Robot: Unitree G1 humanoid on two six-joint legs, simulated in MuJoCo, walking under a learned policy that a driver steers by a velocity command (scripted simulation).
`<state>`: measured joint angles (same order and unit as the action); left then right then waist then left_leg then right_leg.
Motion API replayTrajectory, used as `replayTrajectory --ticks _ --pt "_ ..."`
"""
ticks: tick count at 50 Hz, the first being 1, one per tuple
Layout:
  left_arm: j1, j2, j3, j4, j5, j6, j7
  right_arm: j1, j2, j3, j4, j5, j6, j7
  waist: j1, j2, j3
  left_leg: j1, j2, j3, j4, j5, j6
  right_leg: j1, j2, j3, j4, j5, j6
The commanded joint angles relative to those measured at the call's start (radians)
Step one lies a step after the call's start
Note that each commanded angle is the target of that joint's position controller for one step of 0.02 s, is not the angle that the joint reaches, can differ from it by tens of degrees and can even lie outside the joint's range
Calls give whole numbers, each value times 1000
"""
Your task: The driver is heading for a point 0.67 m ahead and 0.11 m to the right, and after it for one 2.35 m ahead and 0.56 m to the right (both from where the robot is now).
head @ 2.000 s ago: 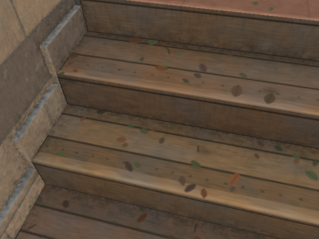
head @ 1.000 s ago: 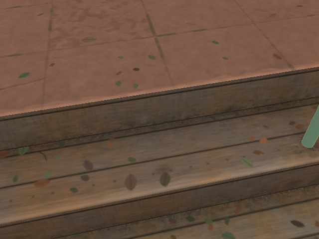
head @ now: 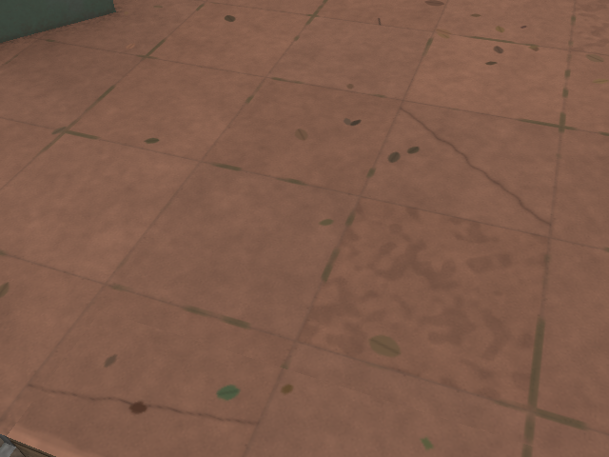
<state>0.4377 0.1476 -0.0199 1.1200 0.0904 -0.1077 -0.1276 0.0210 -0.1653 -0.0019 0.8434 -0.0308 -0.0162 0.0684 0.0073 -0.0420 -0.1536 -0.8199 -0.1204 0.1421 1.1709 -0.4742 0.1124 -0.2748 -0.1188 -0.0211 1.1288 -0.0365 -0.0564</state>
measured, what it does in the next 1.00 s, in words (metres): climbs, turning right: right foot 0.16 m higher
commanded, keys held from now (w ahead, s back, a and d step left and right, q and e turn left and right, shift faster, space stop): w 0.14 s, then no key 0.02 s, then e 0.36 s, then w+e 0.34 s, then w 0.14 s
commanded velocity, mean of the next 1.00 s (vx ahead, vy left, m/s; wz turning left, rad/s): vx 0.32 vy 0.00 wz -0.21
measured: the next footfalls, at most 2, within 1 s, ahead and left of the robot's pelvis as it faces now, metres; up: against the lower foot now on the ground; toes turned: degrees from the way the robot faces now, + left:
right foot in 0.34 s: +0.39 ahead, -0.13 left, +0.16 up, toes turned +0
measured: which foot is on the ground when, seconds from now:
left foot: down 0.00-0.36, up 0.38-1.00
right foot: up 0.00-0.32, down 0.34-1.00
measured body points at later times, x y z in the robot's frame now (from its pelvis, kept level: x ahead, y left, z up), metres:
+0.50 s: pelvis +0.24 -0.07 +0.20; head +0.24 -0.08 +0.65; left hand +0.40 +0.16 +0.09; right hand +0.34 -0.32 +0.06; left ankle +0.15 +0.09 -0.40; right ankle +0.35 -0.13 -0.47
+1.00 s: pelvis +0.42 -0.03 +0.27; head +0.42 -0.04 +0.72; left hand +0.55 +0.20 +0.14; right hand +0.55 -0.31 +0.17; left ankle +0.51 +0.07 -0.46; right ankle +0.35 -0.13 -0.47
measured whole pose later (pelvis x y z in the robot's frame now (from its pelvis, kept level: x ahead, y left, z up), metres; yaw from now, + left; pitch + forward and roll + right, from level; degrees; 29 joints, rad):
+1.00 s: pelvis +0.42 -0.03 +0.27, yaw -15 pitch +4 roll +0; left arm 0.31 0.23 0.05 0.92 0.02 -0.14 -0.06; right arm 0.10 -0.23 -0.03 0.80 -0.04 -0.09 0.01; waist 0.06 0.02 -0.10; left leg -0.43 0.03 0.03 0.57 -0.19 -0.02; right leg -0.24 0.14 0.23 0.54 -0.34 -0.06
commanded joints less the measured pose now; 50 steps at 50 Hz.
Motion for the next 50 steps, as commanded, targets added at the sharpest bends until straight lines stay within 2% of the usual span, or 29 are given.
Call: replayTrajectory --ticks 1,2,3,4,6,7,9,10,11,12,13,15,17,18,19,20,21,22,24,26,28,30,31,32,34,39,42,47,50 --pt "-87 43 32 -78 -16 -6 -4 444 -158 -75 189 -24 -31 -22 -114 75 34 583 257 -880 -686 168 254 -762 168 263 958 82 -62" --pt "-184 17 24 -137 -9 -4 10 393 -90 -54 216 -7 -39 -10 -59 54 49 566 252 -800 -677 232 240 -862 189 267 1036 22 -104" --pt "-215 -19 5 -166 -25 4 23 332 -13 -24 243 -28 -34 3 10 19 23 529 243 -704 -687 254 202 -915 166 268 1071 63 -154" --pt "-211 -8 2 -174 -22 23 31 267 40 -1 247 -39 -34 18 60 -33 52 461 235 -606 -714 228 179 -964 128 226 1049 59 -181" --pt "-201 0 -3 -164 -20 52 37 212 30 7 239 -37 -51 18 99 39 115 336 202 -449 -774 212 153 -1000 77 139 1052 -77 -186" --pt "-250 -1 -13 -182 -38 51 39 274 35 15 261 -54 -54 7 73 116 127 326 202 -432 -807 213 164 -1057 97 111 1234 -191 -193" --pt "-389 -16 -31 -261 -61 42 55 333 26 32 278 -97 -70 -16 51 59 131 325 216 -386 -831 258 134 -1122 75 89 1201 -220 -203" --pt "-482 25 -26 -329 -57 44 58 381 -8 36 278 -120 -81 -13 37 -29 93 316 200 -347 -839 278 100 -1032 38 49 969 -96 -184" --pt "-554 37 -25 -372 -69 43 64 412 -57 28 271 -106 -92 -17 1 21 111 308 178 -283 -867 353 78 -986 20 31 801 -89 -151" --pt "-632 68 -21 -416 -78 54 68 334 -98 25 201 -79 -93 -9 13 52 89 155 177 -224 -969 481 67 -696 -1 -10 555 -64 -92" --pt "-660 41 -31 -439 -70 67 68 310 -115 26 157 -41 -102 -2 38 102 88 -3 205 -222 -1065 591 79 -410 25 -45 428 -72 -37" --pt "-526 51 -20 -391 -54 94 37 394 -254 -6 149 37 -141 5 60 189 94 235 291 -215 -977 1277 116 -350 127 -165 301 -162 42" --pt "-456 120 10 -384 -48 96 42 446 -299 -43 178 53 -150 21 68 187 57 720 322 -188 -799 1634 61 -459 189 -194 -81 -278 -21" --pt "-340 185 29 -345 -56 85 51 503 -249 -49 173 9 -140 38 21 141 -91 737 290 -159 -641 1712 13 -268 168 -46 -48 109 -109" --pt "-217 213 34 -298 -62 79 46 592 -143 -41 164 -33 -128 35 -2 -73 -336 496 192 -212 -430 1271 -31 102 52 340 -209 186 -277" --pt "-12 238 51 -253 -19 82 55 454 -118 -46 119 -21 -91 38 129 -271 -345 211 -1 -273 -90 201 -68 267 -74 756 -603 -85 -356" --pt "-9 277 75 -229 -9 45 80 385 -123 -65 100 -12 -76 35 138 -248 -183 -5 -5 -426 287 215 -49 175 -76 878 -709 -492 -279" --pt "-115 255 72 -221 -21 11 100 327 -115 -65 96 -5 -76 11 94 -135 -31 -76 36 -425 396 282 -45 -6 -33 786 -701 -667 -210" --pt "-286 127 46 -189 -53 -3 113 275 -62 -28 74 -29 -67 -20 -22 89 31 -48 99 -376 395 358 -39 -221 7 609 -662 -562 -167" --pt "-397 47 24 -216 -61 -7 123 195 -73 -20 42 -23 -60 -52 -80 85 3 -26 146 -358 345 329 -31 -284 51 482 -678 -342 -123" --pt "-345 66 35 -222 -50 -15 133 187 -90 -15 49 -41 -66 -53 -62 21 -33 -76 140 -335 370 329 -34 -233 80 410 -707 -285 -140" --pt "-258 146 62 -217 -29 -14 124 104 -135 -20 12 -47 -75 -52 -28 55 -36 -119 148 -276 192 350 -102 -152 78 391 -758 -344 -158" --pt "-224 177 73 -237 -37 -14 117 79 -141 -24 3 -43 -73 -54 -4 8 -9 -127 142 -221 187 255 -135 -138 68 390 -799 -398 -182" --pt "-158 174 75 -217 -26 -10 112 39 -139 -25 -11 -32 -68 -57 20 0 9 -152 144 -205 198 196 -165 -133 34 448 -833 -470 -194" --pt "-135 161 67 -233 -34 -25 105 92 -127 -31 18 -52 -72 -60 6 -74 63 -130 148 -210 237 323 -162 -154 20 485 -853 -453 -196" --pt "-134 175 68 -258 -71 -46 105 36 -149 -42 -20 -56 -76 -64 17 -31 72 -94 173 -211 75 400 -187 -43 4 513 -845 -410 -214" --pt "-141 185 78 -277 -77 -54 96 -45 -129 -41 -69 -39 -74 -75 43 -48 103 52 172 -173 -211 336 -221 -25 23 499 -836 -394 -217" --pt "-123 210 101 -246 -76 -42 66 -81 -108 -29 -141 -23 -70 -58 73 -74 157 239 174 -131 -558 231 -160 40 -43 567 -803 -386 -230" --pt "-162 193 94 -238 -66 -31 69 63 -152 -49 -118 21 -120 -66 -9 -28 80 563 173 -113 -682 327 -74 -10 4 535 -672 -137 -187"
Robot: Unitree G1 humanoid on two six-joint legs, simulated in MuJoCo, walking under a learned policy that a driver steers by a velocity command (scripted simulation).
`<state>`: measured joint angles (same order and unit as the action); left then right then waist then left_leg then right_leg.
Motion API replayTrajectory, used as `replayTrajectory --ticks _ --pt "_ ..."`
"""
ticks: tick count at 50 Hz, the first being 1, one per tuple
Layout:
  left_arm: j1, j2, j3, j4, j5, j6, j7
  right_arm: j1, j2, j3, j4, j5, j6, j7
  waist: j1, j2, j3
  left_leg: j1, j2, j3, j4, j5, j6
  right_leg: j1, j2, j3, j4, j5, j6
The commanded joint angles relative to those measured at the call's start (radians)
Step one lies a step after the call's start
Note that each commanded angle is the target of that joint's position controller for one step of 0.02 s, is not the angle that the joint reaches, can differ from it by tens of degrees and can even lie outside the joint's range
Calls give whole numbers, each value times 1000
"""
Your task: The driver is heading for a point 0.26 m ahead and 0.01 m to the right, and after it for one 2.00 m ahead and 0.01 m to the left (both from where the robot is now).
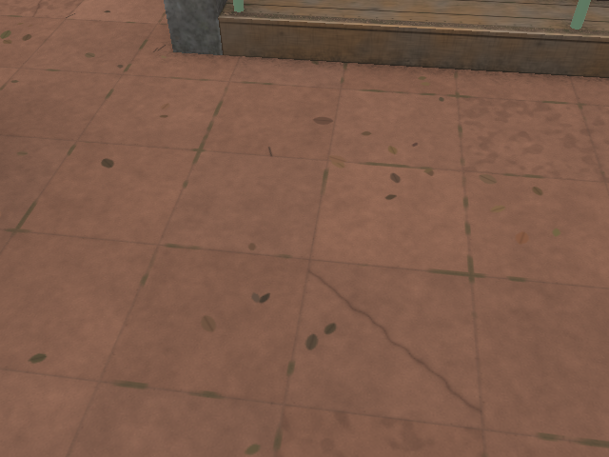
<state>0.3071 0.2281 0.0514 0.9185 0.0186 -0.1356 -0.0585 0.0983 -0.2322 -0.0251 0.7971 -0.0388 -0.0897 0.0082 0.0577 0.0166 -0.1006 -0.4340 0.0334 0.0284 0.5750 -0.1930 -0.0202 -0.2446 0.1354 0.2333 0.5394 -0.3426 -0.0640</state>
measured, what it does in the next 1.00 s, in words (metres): walks ahead: left foot, then right foot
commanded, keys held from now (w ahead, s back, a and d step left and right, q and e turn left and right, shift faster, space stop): w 1.00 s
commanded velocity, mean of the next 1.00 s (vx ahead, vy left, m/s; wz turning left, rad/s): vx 0.49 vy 0.00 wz -0.07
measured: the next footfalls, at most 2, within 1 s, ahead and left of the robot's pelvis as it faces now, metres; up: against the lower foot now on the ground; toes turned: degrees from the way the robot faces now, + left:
left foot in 0.02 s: +0.09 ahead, +0.13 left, +0.00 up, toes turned +2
right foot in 0.52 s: +0.43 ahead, -0.08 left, +0.00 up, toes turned -5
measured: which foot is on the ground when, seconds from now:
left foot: up 0.00-0.00, down 0.02-0.56, up 0.58-1.00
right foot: down 0.00-0.02, up 0.04-0.50, down 0.52-1.00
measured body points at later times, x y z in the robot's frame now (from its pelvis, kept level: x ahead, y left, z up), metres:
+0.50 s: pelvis +0.24 +0.03 -0.01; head +0.27 +0.03 +0.44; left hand +0.51 +0.21 -0.08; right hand +0.15 -0.17 -0.15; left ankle +0.05 +0.13 -0.73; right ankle +0.40 -0.08 -0.72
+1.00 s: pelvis +0.51 +0.04 +0.00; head +0.54 +0.05 +0.45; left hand +0.51 +0.31 -0.14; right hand +0.73 -0.19 -0.09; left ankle +0.66 +0.16 -0.71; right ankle +0.39 -0.08 -0.73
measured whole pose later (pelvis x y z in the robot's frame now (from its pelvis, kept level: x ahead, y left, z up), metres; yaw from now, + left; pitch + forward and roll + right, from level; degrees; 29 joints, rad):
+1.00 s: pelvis +0.51 +0.04 +0.00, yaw -2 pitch +3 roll -3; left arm 0.35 0.24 0.08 0.97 -0.02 -0.07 0.01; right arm -0.01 -0.22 -0.04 0.81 0.01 -0.08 0.01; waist 0.08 0.03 0.00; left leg -0.59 0.09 0.00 0.58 -0.07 0.02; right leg -0.04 0.04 -0.06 0.33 -0.34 -0.01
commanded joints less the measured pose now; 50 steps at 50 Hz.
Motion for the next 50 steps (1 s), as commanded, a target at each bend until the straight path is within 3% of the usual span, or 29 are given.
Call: replayTrajectory --ticks 1,2,3,4,5,6,7,8,11,13,15,19,23,25,27,28,29,30,31,33,34,35,37,39,40,42,46,48,50 --pt "-18 65 11 -25 17 -4 1 128 -117 -39 -29 21 -68 -9 -104 12 -62 404 92 -82 -104 84 138 -129 -148 179 124 187 -107" --pt "38 -20 -9 -71 28 -21 2 248 -200 -50 -7 13 -75 -1 -102 352 -220 784 325 -548 -229 96 441 -489 59 -6 416 -134 13" --pt "-120 80 17 -84 46 -14 8 292 -166 -51 25 -11 -66 -3 -170 216 -32 777 366 -733 -348 -143 417 -800 22 -36 644 -188 7" --pt "-179 83 16 -90 37 -8 22 267 -138 -42 39 -13 -61 -3 -159 86 49 690 361 -650 -352 -229 350 -874 -20 -28 781 -46 -19" --pt "-143 67 9 -62 26 -2 34 202 -68 -20 36 -16 -55 -6 -114 73 62 583 316 -517 -358 -204 295 -839 -82 -46 863 111 -44" --pt "-138 55 14 -54 41 2 37 170 16 10 35 -8 -53 -6 -79 82 57 501 275 -400 -375 -102 263 -768 -109 -54 838 204 -65" --pt "-169 47 16 -58 54 12 27 150 44 19 31 -4 -52 -13 -57 55 65 437 250 -322 -393 3 248 -713 -131 -77 814 224 -63" --pt "-209 36 20 -70 46 22 18 139 36 14 29 -1 -50 -16 -58 61 42 431 221 -264 -394 106 248 -687 -134 -105 793 182 -57" --pt "-311 -10 9 -100 35 37 6 214 -4 -1 61 -23 -53 -8 -77 62 50 466 187 -150 -426 315 259 -722 -160 -171 613 255 -15" --pt "-342 -27 4 -104 38 41 -5 245 -9 -7 75 -24 -52 18 -75 31 58 421 158 -75 -418 432 259 -635 -197 -238 391 395 28" --pt "-400 -55 -6 -119 35 51 -15 290 -12 -10 103 -6 -49 39 -84 54 97 309 152 -38 -435 498 240 -476 -187 -290 236 440 39" --pt "-487 -9 10 -164 20 68 -17 400 -37 -16 181 1 -60 48 -86 67 146 475 208 -64 -419 599 204 -501 -173 -277 75 461 -5" --pt "-535 -3 25 -186 14 74 -6 441 -32 -20 225 -11 -41 42 -75 70 133 619 225 -45 -367 718 199 -439 -148 -288 3 348 -37" --pt "-494 22 41 -186 3 71 6 428 -56 -31 235 -16 -36 38 -33 70 89 622 197 -8 -279 920 165 -276 -108 -327 -19 318 -74" --pt "-313 77 61 -152 0 62 24 417 -60 -39 215 -18 -38 34 12 71 -50 449 119 19 -96 943 101 122 -109 -303 74 415 -145" --pt "-54 170 84 -98 -45 57 42 351 -83 -50 151 58 -27 -18 102 46 -118 -7 54 18 298 826 54 581 -294 -56 161 597 -231" --pt "122 204 92 -58 -56 70 61 386 -1 -15 159 56 -43 -29 125 -191 -330 -180 -96 -22 705 -173 15 767 -513 321 -42 477 -338" --pt "94 141 67 -61 -69 63 70 336 -41 -40 158 74 -57 -21 105 -196 -295 -280 -80 -161 876 -367 42 703 -500 401 -132 408 -312" --pt "-31 125 56 -83 -60 55 75 212 -73 -52 101 93 -64 -23 65 -159 -129 -354 -16 -145 888 -275 54 522 -468 252 -181 421 -258" --pt "-137 40 23 -85 -21 36 57 154 -60 -60 59 78 -51 -30 -17 -38 -19 -281 60 -97 840 -143 66 229 -429 87 -277 429 -222" --pt "-163 24 17 -78 -14 29 47 185 -41 -65 56 68 -33 -32 -62 -39 9 -223 92 -100 803 -129 69 120 -395 31 -316 363 -206" --pt "-172 28 15 -69 -17 26 41 211 -13 -62 57 69 -17 -34 -86 -47 39 -202 105 -99 776 -123 70 51 -379 4 -351 300 -202" --pt "-161 67 20 -50 -21 21 42 186 -16 -63 35 67 3 -42 -104 -59 108 -224 134 -91 666 -85 49 -53 -357 -60 -397 311 -197" --pt "-131 113 30 -41 -14 22 54 116 -33 -60 9 44 5 -43 -97 -49 118 -238 144 -77 521 38 24 -80 -336 -118 -403 404 -195" --pt "-115 127 35 -38 -22 22 62 82 -29 -53 2 37 4 -37 -91 -44 118 -217 139 -65 423 102 20 -92 -316 -152 -398 424 -183" --pt "-68 144 43 -22 -24 30 71 -2 -16 -41 -11 39 4 -26 -58 -48 112 -168 108 -38 243 205 17 -72 -292 -192 -389 412 -161" --pt "24 159 53 8 -43 42 73 -151 -52 -34 -43 56 2 -9 1 -66 119 -178 73 -31 68 196 11 92 -339 -152 -347 286 -151" --pt "36 165 57 17 -46 55 77 -185 -74 -38 -56 55 -2 7 -4 -72 135 -181 62 -35 11 122 34 164 -377 -130 -305 277 -134" --pt "15 174 60 14 -45 66 78 -127 -99 -48 -36 49 -9 17 -52 -92 110 -54 25 -3 -53 75 64 177 -373 -142 -219 379 -103"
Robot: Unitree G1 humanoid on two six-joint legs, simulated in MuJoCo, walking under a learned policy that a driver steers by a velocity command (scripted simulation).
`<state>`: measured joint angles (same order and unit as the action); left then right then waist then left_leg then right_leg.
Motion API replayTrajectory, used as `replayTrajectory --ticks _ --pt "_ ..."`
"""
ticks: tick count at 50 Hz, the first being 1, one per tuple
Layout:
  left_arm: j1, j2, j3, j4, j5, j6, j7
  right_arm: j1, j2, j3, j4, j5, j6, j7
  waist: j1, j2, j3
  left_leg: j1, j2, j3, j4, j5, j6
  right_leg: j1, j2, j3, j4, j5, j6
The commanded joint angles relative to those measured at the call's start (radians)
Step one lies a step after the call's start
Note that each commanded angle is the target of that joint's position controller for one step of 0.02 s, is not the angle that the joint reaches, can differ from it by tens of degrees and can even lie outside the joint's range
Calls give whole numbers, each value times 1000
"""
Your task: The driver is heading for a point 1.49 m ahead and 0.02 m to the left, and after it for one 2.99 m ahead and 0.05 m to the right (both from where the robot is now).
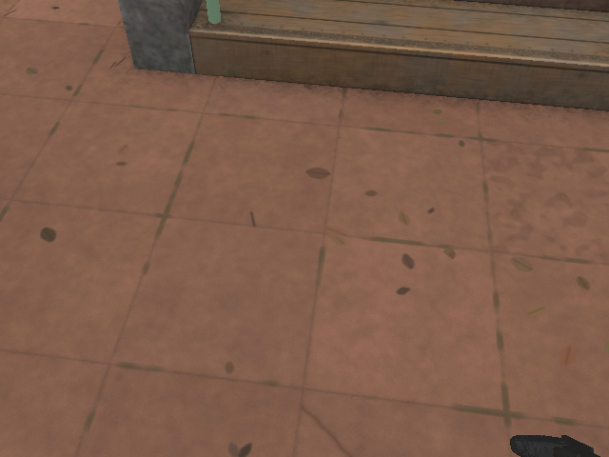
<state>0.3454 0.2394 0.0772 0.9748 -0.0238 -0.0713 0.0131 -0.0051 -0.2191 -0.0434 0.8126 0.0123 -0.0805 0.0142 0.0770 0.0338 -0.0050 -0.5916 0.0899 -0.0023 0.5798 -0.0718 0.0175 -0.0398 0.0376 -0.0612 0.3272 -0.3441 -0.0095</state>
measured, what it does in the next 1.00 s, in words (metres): walks ahead: left foot, then right foot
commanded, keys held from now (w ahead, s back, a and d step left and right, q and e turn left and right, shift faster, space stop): w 1.00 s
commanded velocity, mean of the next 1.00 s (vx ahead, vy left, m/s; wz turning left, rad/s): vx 0.50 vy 0.00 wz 0.00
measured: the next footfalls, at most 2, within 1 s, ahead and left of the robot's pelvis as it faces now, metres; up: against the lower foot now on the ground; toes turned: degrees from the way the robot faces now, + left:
left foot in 0.04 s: +0.19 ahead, +0.13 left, +0.00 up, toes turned +2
right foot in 0.58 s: +0.46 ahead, -0.12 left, +0.00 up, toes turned -3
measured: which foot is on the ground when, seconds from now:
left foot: up 0.00-0.02, down 0.04-0.58, up 0.60-1.00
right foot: down 0.00-0.06, up 0.08-0.56, down 0.58-1.00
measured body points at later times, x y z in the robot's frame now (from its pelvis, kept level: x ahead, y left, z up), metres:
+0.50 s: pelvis +0.26 +0.01 +0.01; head +0.29 +0.02 +0.45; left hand +0.48 +0.24 -0.09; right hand +0.24 -0.25 -0.13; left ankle +0.15 +0.13 -0.73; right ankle +0.42 -0.13 -0.70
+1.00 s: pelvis +0.52 -0.02 +0.01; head +0.55 -0.02 +0.46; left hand +0.50 +0.25 -0.13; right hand +0.74 -0.25 -0.09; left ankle +0.72 +0.14 -0.69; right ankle +0.42 -0.12 -0.73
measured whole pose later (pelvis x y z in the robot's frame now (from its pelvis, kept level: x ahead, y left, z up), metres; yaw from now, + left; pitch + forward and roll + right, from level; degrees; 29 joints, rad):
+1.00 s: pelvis +0.52 -0.02 +0.01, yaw -1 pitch +2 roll -2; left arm 0.37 0.22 0.06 0.99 -0.01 -0.08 0.01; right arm 0.00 -0.24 -0.06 0.85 0.02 -0.07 0.02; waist 0.08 0.05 0.01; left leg -0.65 0.10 -0.02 0.60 0.06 0.02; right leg 0.02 0.05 -0.05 0.21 -0.26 -0.03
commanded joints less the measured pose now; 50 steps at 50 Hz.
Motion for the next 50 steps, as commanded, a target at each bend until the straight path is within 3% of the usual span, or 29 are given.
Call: replayTrajectory --ticks 1,2,3,4,5,6,7,9,11,14,19,24,26,27,28,29,30,31,32,33,34,35,37,39,41,45,50 --pt "-29 147 28 -45 0 8 8 85 -134 -46 -12 -6 -23 10 -123 -101 -38 245 -65 52 -86 -51 48 -30 -235 126 113 527 -134" --pt "-37 113 17 -58 12 12 9 267 -200 -73 42 -11 -29 2 -188 -62 -150 495 -10 -24 -53 -2 97 -132 -178 74 348 560 -104" --pt "27 28 -6 -88 12 -3 10 397 -310 -100 59 -20 -24 -3 -186 150 -287 853 238 -407 -115 -95 228 -487 -48 -8 739 250 -29" --pt "37 37 -13 -83 9 -32 -4 440 -261 -86 64 -11 -16 -3 -192 264 -374 956 311 -739 -265 -206 310 -689 18 110 927 -198 -17" --pt "-24 110 9 -93 -14 -45 -11 370 -204 -68 47 -8 -14 -8 -185 186 -274 893 287 -642 -272 -289 274 -797 -47 157 1026 -161 -25" --pt "-100 121 8 -113 -17 -49 -9 291 -166 -59 24 -10 -12 -10 -171 113 -182 761 250 -497 -283 -273 239 -809 -101 131 1021 -70 -39" --pt "-141 113 11 -122 -6 -45 0 219 -143 -52 15 -19 -13 -6 -137 47 -109 602 214 -401 -316 -201 220 -764 -140 116 956 8 -41" --pt "-114 96 21 -116 1 -17 12 172 -90 -37 22 -26 -22 4 -78 65 -57 437 156 -280 -380 -87 198 -639 -179 129 859 80 -41" --pt "-122 71 17 -125 11 -6 11 206 -103 -41 42 -21 -28 -1 -64 48 -39 408 144 -221 -408 2 205 -635 -185 122 785 117 -30" --pt "-212 57 11 -153 22 -4 8 259 -141 -51 65 -15 -27 -18 -77 21 -15 436 136 -152 -430 111 204 -682 -185 116 605 258 -7" --pt "-363 40 -4 -184 9 -3 -11 332 -159 -55 101 0 -20 -24 -124 34 25 462 105 -64 -438 90 176 -618 -142 74 343 419 -2" --pt "-472 57 -10 -224 1 -13 -37 391 -176 -64 143 7 -4 -26 -152 45 69 591 166 -84 -372 91 170 -620 -118 61 227 315 -35" --pt "-430 83 -2 -218 2 -22 -45 372 -192 -70 146 10 5 -30 -114 62 45 616 178 -83 -307 209 152 -528 -93 41 190 248 -65" --pt "-348 104 10 -193 6 -24 -44 346 -195 -70 142 14 9 -32 -64 63 0 608 155 -58 -222 363 135 -400 -60 11 159 250 -83" --pt "-186 148 35 -137 11 -25 -39 335 -171 -62 137 13 12 -33 2 41 -95 551 102 -16 -48 464 110 -175 -42 3 160 267 -111" --pt "21 225 60 -91 18 -21 -28 325 -143 -46 109 -5 13 -32 68 -77 -247 336 35 46 267 231 69 151 -218 203 185 312 -177" --pt "88 291 68 -71 16 -14 -28 420 -17 -8 95 0 -16 -21 13 -348 -363 -59 -150 15 606 -416 8 465 -432 683 42 124 -338" --pt "76 203 43 -82 13 -12 -24 375 -111 -29 109 20 -41 -13 42 -273 -356 -188 -116 -119 753 -492 19 458 -424 773 -31 -4 -326" --pt "-23 156 28 -105 12 -14 -19 286 -157 -40 84 37 -54 -9 30 -212 -218 -260 -61 -103 774 -410 39 340 -391 625 -42 21 -279" --pt "-102 126 18 -125 17 -17 -19 234 -153 -39 74 32 -55 -15 -3 -114 -141 -225 -2 -72 731 -309 43 188 -355 501 -60 111 -250" --pt "-150 98 10 -128 23 -20 -22 211 -143 -44 71 14 -48 -21 -33 -78 -80 -173 29 -66 663 -244 37 55 -321 425 -91 191 -235" --pt "-163 71 1 -123 32 -23 -24 224 -130 -47 71 7 -35 -22 -66 -95 -62 -111 53 -74 620 -207 35 -20 -295 373 -121 235 -223" --pt "-138 77 2 -104 27 -28 -26 241 -93 -45 69 6 -14 -23 -91 -111 -41 -73 61 -67 557 -182 27 -78 -279 313 -163 290 -224" --pt "-104 114 11 -87 24 -33 -20 197 -94 -46 52 -6 0 -26 -91 -93 -7 -114 63 -53 467 -113 8 -98 -273 256 -190 366 -231" --pt "-74 125 12 -72 22 -29 -10 127 -84 -43 28 -13 3 -23 -79 -87 13 -133 59 -44 343 -5 -8 -99 -257 203 -199 420 -221" --pt "-19 135 12 -48 13 -25 -4 -7 -62 -30 -6 -2 3 -7 -40 -98 44 -57 16 -7 103 170 -8 -104 -216 119 -210 399 -185" --pt "61 148 18 -1 6 -12 -1 -133 -75 -21 -53 8 -5 14 0 -100 84 -86 -5 -3 -27 117 15 55 -278 132 -148 392 -177"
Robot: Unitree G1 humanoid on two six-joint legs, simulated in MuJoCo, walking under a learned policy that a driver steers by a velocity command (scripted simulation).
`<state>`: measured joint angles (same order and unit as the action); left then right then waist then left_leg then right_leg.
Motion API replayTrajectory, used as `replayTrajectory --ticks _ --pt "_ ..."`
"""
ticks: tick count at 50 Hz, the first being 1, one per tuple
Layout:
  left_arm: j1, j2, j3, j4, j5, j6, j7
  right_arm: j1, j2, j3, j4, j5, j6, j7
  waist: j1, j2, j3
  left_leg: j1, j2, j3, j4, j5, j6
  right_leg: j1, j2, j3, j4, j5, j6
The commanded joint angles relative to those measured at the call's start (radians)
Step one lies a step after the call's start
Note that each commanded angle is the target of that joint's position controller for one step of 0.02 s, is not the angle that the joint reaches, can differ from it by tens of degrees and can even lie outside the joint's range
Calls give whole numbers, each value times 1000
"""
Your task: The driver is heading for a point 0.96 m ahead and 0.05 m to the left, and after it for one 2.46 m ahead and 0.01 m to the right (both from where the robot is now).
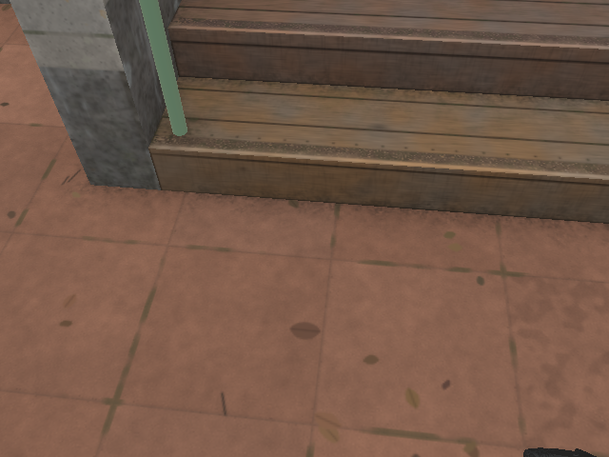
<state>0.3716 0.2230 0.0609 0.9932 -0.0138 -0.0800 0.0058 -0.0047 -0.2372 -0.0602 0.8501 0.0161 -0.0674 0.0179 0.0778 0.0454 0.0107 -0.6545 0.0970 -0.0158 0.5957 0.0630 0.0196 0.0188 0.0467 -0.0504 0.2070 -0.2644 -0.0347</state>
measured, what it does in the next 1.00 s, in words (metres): walks ahead: left foot, then right foot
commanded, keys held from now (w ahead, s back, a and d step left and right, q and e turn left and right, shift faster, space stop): w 1.00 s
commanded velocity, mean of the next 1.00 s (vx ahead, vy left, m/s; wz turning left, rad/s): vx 0.50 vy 0.00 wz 0.00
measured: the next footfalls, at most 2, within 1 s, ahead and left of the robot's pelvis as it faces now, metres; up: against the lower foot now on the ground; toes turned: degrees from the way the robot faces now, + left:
left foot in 0.10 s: +0.25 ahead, +0.14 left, +0.00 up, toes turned +3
right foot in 0.66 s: +0.55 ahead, -0.10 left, +0.00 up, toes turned -2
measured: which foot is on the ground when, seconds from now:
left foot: up 0.00-0.08, down 0.10-0.68, up 0.70-1.00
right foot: down 0.00-0.12, up 0.14-0.64, down 0.66-1.00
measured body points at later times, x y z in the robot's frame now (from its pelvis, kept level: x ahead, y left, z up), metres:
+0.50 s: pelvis +0.27 +0.05 +0.00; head +0.29 +0.05 +0.45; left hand +0.46 +0.30 -0.10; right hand +0.27 -0.22 -0.13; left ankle +0.21 +0.14 -0.74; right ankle +0.46 -0.13 -0.68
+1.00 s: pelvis +0.55 -0.01 +0.01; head +0.57 -0.02 +0.45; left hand +0.52 +0.25 -0.13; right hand +0.67 -0.27 -0.13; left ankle +0.65 +0.14 -0.69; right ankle +0.51 -0.10 -0.74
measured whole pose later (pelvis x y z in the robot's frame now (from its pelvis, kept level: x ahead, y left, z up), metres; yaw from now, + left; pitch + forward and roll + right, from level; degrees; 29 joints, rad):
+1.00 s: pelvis +0.55 -0.01 +0.01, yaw +0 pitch +0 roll -1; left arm 0.38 0.23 0.05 1.03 0.02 -0.09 -0.01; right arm 0.14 -0.26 -0.05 0.92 -0.03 -0.03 0.03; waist 0.03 0.05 0.02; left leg -0.57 0.11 0.01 0.80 -0.15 0.01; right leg -0.06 0.07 -0.06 0.24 -0.18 -0.06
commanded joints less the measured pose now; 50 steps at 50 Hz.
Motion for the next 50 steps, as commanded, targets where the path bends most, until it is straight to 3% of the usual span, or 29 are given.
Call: replayTrajectory --ticks 1,3,4,5,6,7,8,9,10,11,12,13,16,19,23,28,31,32,33,34,35,36,37,38,39,40,43,46,50 --pt "36 171 37 -14 -5 2 8 -138 -65 -5 -97 5 -22 16 -7 -116 69 -17 -17 12 -59 -57 25 25 -303 127 -6 342 -146" --pt "12 189 44 -14 -6 11 12 -81 -96 -16 -89 5 -29 22 -50 -138 34 90 -47 35 -87 -133 54 55 -312 123 69 505 -127" --pt "-12 192 45 -18 -8 16 13 11 -121 -30 -63 1 -30 20 -103 -144 -19 226 -82 67 -108 -141 74 47 -289 99 168 667 -110" --pt "-23 169 36 -25 -5 20 14 186 -168 -56 -6 -4 -30 14 -175 -124 -120 466 -92 69 -100 -115 105 -26 -236 61 359 729 -84" --pt "-14 138 21 -51 16 19 15 379 -248 -77 32 -16 -28 4 -227 6 -277 793 105 -160 -67 -65 169 -255 -168 11 692 422 -47" --pt "107 11 -14 -48 9 -5 2 412 -285 -79 49 -12 -25 11 -156 270 -400 1080 300 -630 -212 -283 322 -631 13 59 1004 -266 10" --pt "39 116 10 -40 -14 -26 -4 397 -194 -53 37 -6 -24 10 -190 169 -360 1049 272 -668 -276 -396 285 -742 -32 178 1118 -304 -6" --pt "-59 159 23 -73 -32 -39 -6 309 -158 -42 22 -4 -27 5 -179 124 -222 918 243 -523 -295 -366 244 -802 -81 154 1131 -217 -21" --pt "-110 155 23 -83 -28 -40 3 231 -140 -34 5 -11 -29 5 -146 30 -143 761 212 -415 -321 -266 225 -764 -134 125 1091 -121 -23" --pt "-134 147 30 -87 -13 -35 10 186 -115 -28 2 -22 -33 8 -117 2 -87 632 181 -339 -351 -183 218 -719 -164 120 1035 -66 -21" --pt "-113 131 32 -85 -8 -22 12 172 -94 -21 6 -32 -38 9 -83 24 -78 559 156 -290 -377 -141 208 -655 -189 130 999 -31 -23" --pt "-96 111 32 -82 -8 -11 12 175 -84 -19 13 -30 -41 11 -68 33 -73 525 142 -259 -403 -131 209 -626 -195 129 968 -18 -21" --pt "-147 95 31 -102 0 8 15 219 -123 -27 36 -22 -45 -1 -62 16 -25 488 135 -188 -457 -73 220 -677 -209 116 847 60 3" --pt "-245 90 29 -133 11 8 10 269 -140 -29 56 -19 -37 -18 -83 2 1 513 117 -128 -472 -19 205 -732 -204 107 680 220 27" --pt "-375 71 16 -168 4 3 -4 331 -147 -27 82 -9 -32 -24 -124 10 30 533 85 -54 -478 -30 173 -687 -164 68 473 367 29" --pt "-502 78 4 -218 -6 -6 -31 410 -161 -33 127 -2 -13 -27 -161 15 73 683 144 -60 -418 -16 173 -715 -136 55 347 295 7" --pt "-452 115 13 -218 -8 -17 -45 386 -184 -42 130 2 1 -33 -111 46 37 735 168 -59 -324 181 147 -597 -100 31 301 188 -34" --pt "-363 140 27 -192 -4 -19 -44 360 -188 -43 125 5 5 -34 -57 55 -16 726 147 -35 -231 347 130 -459 -65 -1 279 185 -54" --pt "-192 187 53 -136 0 -19 -38 348 -165 -35 118 3 9 -35 15 37 -117 659 94 4 -47 418 104 -222 -49 -7 280 210 -85" --pt "5 266 75 -95 12 -18 -27 352 -135 -20 92 -17 7 -37 73 -74 -270 435 28 51 273 137 65 104 -236 207 314 246 -151" --pt "44 316 80 -79 12 -13 -30 463 -10 15 85 -15 -18 -26 3 -336 -382 44 -162 23 597 -563 4 398 -445 690 179 48 -308" --pt "61 257 61 -77 76 7 -15 454 -138 -22 106 -55 -20 -22 24 -215 -345 11 -146 -64 690 -609 39 306 -444 701 111 87 -249" --pt "-46 205 47 -86 71 5 -10 375 -131 -26 95 -48 -23 -17 -14 -159 -191 -16 -85 -67 694 -507 54 169 -392 530 113 101 -215" --pt "-114 153 31 -96 63 0 -10 327 -113 -19 84 -44 -29 -13 -37 -110 -105 15 -44 -56 631 -425 56 29 -350 430 77 176 -190" --pt "-142 130 22 -93 53 -4 -7 312 -105 -19 84 -54 -20 -10 -65 -117 -61 66 -20 -50 580 -391 50 -68 -315 358 48 237 -166" --pt "-152 115 14 -85 42 -8 -6 335 -97 -15 88 -65 -3 -5 -94 -131 -60 129 -8 -43 547 -376 40 -131 -290 305 24 274 -152" --pt "-109 136 16 -57 30 -24 -11 317 -76 -7 82 -64 25 7 -110 -130 -43 155 -2 -11 479 -352 18 -175 -270 237 -28 303 -175" --pt "-66 142 15 -32 29 -27 -11 199 -85 -2 44 -59 33 11 -93 -124 22 81 24 10 338 -248 -7 -171 -257 204 -95 185 -172" --pt "-10 149 15 -4 30 -23 -12 62 -65 15 1 -43 25 18 -55 -118 63 100 6 45 107 -148 -21 -141 -236 154 -118 168 -159"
